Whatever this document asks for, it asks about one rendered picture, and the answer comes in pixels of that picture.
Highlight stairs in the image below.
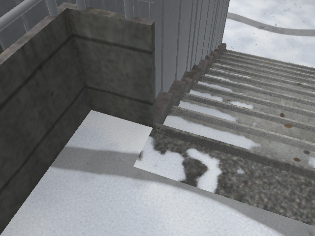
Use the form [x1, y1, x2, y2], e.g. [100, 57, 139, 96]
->
[163, 49, 315, 168]

